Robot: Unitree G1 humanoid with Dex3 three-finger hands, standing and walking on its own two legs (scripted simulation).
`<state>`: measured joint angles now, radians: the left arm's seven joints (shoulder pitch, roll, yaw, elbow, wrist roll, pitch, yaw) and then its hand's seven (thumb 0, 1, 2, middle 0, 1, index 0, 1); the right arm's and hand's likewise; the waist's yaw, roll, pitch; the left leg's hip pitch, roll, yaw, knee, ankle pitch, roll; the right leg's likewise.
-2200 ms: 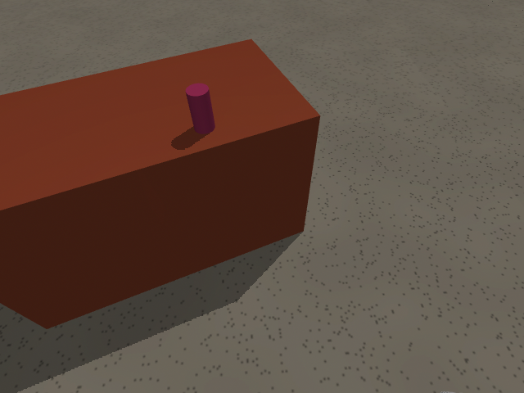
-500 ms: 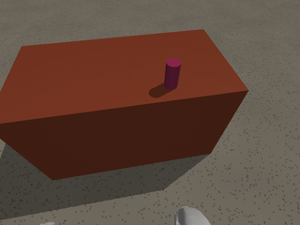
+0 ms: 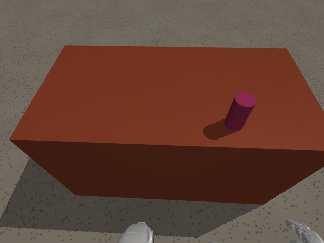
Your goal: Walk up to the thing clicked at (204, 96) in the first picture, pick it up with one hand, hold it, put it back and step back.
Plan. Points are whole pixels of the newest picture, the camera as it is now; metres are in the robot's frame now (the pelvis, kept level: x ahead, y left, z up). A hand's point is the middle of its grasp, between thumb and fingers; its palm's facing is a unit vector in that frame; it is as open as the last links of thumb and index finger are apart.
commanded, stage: walk up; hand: right
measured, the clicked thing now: (239, 112) +0.50 -0.20 -0.04
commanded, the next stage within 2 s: stand in 1.56 s
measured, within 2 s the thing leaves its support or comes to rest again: neither
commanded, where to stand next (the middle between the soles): +0.09 -0.02 m, yaw -1 degrees
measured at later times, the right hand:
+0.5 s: hand out of the picture +0.13 -0.27 -0.15, palm faces -0.05 +0.93 -0.37, open 7.3 cm
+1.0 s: hand (282, 238) +0.15 -0.27 -0.12, palm faces -0.06 +0.93 -0.36, open 7.3 cm
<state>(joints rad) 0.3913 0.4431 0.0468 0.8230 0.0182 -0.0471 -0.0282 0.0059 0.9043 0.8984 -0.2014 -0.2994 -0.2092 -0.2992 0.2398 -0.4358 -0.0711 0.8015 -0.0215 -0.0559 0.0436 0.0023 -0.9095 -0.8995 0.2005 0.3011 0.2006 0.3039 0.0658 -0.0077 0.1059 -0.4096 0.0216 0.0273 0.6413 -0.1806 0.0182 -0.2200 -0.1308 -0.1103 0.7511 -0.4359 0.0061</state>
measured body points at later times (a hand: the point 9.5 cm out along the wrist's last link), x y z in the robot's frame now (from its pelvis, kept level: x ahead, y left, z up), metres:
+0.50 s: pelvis +0.04 -0.01 +0.00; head +0.06 -0.01 +0.45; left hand +0.11 +0.30 -0.12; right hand +0.13 -0.32 -0.12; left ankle +0.10 +0.12 -0.71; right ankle +0.07 -0.15 -0.71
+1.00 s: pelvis +0.05 -0.02 +0.03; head +0.06 -0.01 +0.48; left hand +0.15 +0.28 -0.10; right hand +0.16 -0.32 -0.10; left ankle +0.10 +0.12 -0.71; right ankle +0.07 -0.15 -0.71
